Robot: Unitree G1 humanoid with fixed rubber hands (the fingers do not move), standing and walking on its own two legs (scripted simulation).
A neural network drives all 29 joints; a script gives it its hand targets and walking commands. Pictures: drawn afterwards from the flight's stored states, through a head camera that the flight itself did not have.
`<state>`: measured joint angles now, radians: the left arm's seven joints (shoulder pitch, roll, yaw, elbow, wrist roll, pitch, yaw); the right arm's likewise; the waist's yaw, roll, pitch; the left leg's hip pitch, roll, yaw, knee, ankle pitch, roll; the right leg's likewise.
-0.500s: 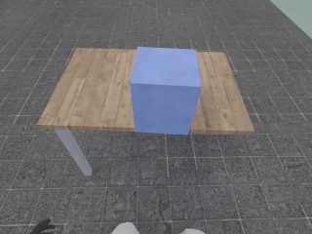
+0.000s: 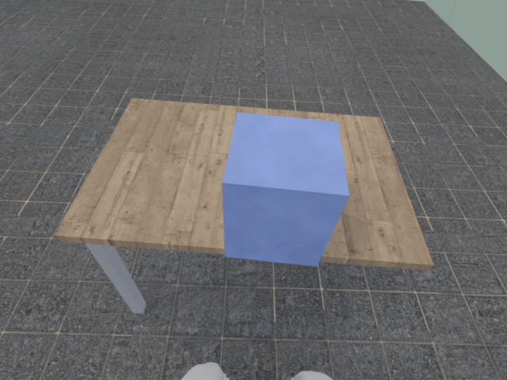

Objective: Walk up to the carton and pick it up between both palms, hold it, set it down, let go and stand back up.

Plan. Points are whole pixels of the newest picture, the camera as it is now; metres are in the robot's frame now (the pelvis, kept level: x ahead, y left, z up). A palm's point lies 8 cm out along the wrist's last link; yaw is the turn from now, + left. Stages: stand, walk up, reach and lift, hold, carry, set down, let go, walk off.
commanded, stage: walk up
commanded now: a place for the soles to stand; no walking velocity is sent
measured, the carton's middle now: (278, 192) +0.49 -0.02 -0.03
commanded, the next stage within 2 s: reach and lift in 1.68 s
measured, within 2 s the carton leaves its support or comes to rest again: neither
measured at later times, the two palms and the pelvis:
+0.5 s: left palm out of the picture +0.11 +0.29 -0.09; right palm out of the picture +0.16 -0.34 -0.09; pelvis +0.07 -0.03 +0.00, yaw +0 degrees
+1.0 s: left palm (87, 358) +0.16 +0.29 -0.09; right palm (458, 350) +0.21 -0.33 -0.08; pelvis +0.08 -0.03 +0.00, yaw +0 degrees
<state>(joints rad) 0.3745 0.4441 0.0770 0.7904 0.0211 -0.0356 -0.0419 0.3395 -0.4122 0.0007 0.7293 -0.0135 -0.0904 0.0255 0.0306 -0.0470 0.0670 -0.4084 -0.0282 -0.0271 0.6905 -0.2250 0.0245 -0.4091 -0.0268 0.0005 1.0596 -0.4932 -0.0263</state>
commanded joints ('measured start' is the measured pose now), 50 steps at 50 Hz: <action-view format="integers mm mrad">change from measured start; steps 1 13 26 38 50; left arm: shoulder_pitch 125 -17 -47 -155 -201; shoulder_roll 222 293 154 181 173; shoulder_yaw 72 82 24 12 10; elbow -36 -60 -44 -27 -18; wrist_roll -3 11 -21 -12 -7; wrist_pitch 0 -33 -12 -19 -17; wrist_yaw -9 35 41 38 33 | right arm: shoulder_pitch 35 -11 -115 -150 -144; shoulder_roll -318 -243 -250 -195 -196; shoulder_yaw -124 -84 -74 -59 -52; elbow -36 1 7 30 44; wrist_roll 5 22 0 8 2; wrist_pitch -16 35 0 10 6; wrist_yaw -16 -46 -50 -44 -39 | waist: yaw -25 8 19 -19 -27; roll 200 -75 81 64 16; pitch -60 101 -93 -136 -134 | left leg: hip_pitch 117 -308 62 61 91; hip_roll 256 11 249 115 101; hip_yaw -433 -63 -334 -174 -159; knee -414 348 -152 -111 -135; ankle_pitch -548 -252 56 -5 2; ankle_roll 209 -3 163 68 56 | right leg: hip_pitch -166 110 85 132 121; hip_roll -38 -295 -18 -94 -94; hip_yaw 25 557 60 160 150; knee -36 -838 -421 -529 -545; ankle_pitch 25 -331 86 151 144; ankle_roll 17 -157 -26 -65 -68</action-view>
